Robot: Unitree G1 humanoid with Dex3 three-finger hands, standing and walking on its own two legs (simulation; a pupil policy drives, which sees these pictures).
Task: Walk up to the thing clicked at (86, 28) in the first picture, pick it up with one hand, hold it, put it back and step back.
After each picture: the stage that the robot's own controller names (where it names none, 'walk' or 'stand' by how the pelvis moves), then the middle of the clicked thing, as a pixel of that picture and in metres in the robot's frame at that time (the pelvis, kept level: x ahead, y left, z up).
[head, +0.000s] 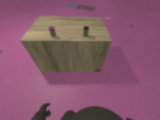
stand; (85, 31) +0.93 +0.09 -0.01
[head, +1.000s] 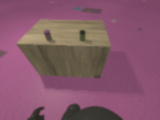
rise first; (82, 35) +0.83 +0.16 +0.01
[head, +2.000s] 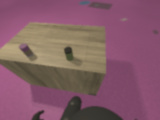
stand; (69, 54) +0.49 +0.23 -0.01
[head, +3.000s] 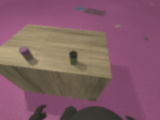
stand; (73, 58) +0.47 +0.15 +0.00
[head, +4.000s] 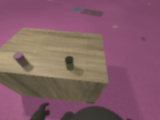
stand; (69, 63) +0.43 +0.17 -0.02
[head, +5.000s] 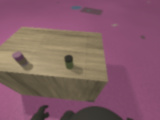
stand; (69, 62) +0.43 +0.18 -0.02
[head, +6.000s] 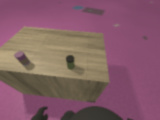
stand; (70, 62) +0.43 +0.17 -0.02
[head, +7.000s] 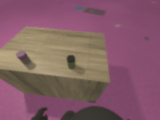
stand; (71, 62) +0.44 +0.17 -0.02
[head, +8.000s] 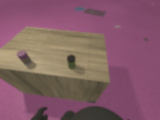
stand; (71, 62) +0.44 +0.16 -0.02
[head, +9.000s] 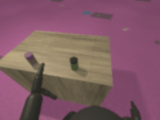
rise first; (74, 64) +0.43 +0.17 -0.01
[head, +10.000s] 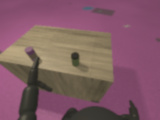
go down; (75, 59) +0.46 +0.16 +0.00
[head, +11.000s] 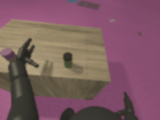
go down; (68, 60) +0.42 +0.15 +0.02
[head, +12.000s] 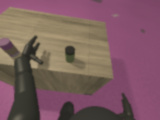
close in; (70, 54) +0.44 +0.15 +0.04
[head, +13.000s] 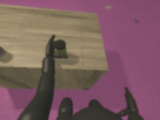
close; (61, 49) +0.45 +0.17 +0.07
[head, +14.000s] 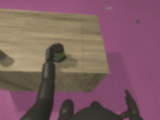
lift; (59, 53) +0.43 +0.19 +0.06
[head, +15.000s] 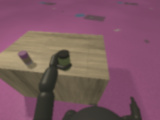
lift; (64, 60) +0.33 +0.17 +0.17
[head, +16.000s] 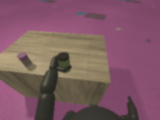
hold; (64, 62) +0.33 +0.17 +0.14
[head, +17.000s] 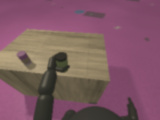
hold; (62, 62) +0.33 +0.18 +0.14
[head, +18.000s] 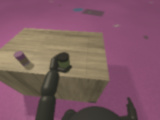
crouch; (64, 63) +0.33 +0.17 +0.13
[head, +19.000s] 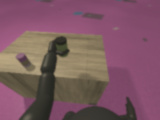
crouch; (62, 47) +0.41 +0.19 +0.20
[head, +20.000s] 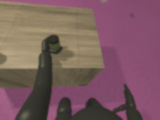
lower; (55, 45) +0.49 +0.19 +0.05
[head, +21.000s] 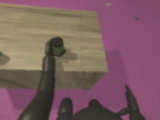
lower; (58, 47) +0.47 +0.18 +0.07
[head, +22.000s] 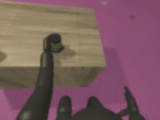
lower; (56, 43) +0.49 +0.18 +0.07
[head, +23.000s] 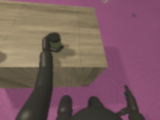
lower; (56, 43) +0.49 +0.19 +0.08
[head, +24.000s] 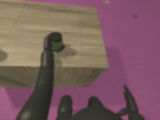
loosen; (57, 42) +0.49 +0.18 +0.08
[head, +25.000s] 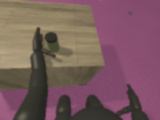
withdraw; (52, 43) +0.49 +0.19 +0.08
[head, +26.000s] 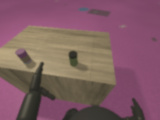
sink last; (73, 59) +0.44 +0.16 +0.04
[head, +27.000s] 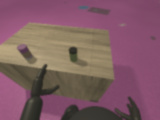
stand; (73, 54) +0.48 +0.17 +0.04
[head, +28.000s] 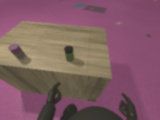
stand; (69, 54) +0.47 +0.18 +0.06
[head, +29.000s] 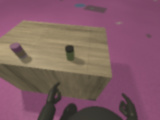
stand; (70, 53) +0.48 +0.18 +0.05
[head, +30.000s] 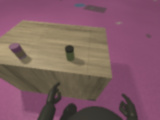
stand; (69, 53) +0.47 +0.18 +0.05
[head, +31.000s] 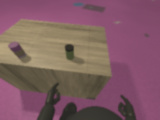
stand; (69, 52) +0.48 +0.18 +0.05
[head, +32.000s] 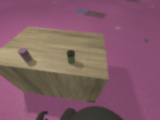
stand; (71, 57) +0.49 +0.18 +0.00
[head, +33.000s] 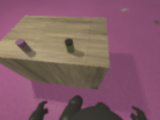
walk; (69, 46) +0.53 +0.21 +0.01
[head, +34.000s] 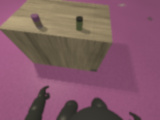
walk; (79, 23) +0.78 +0.16 +0.02
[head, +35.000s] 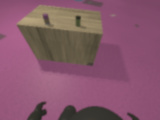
stand; (78, 21) +1.05 +0.22 +0.00
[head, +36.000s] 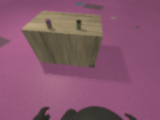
stand; (78, 25) +1.06 +0.21 -0.01
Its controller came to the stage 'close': yes
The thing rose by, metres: 0.21
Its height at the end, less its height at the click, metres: +0.00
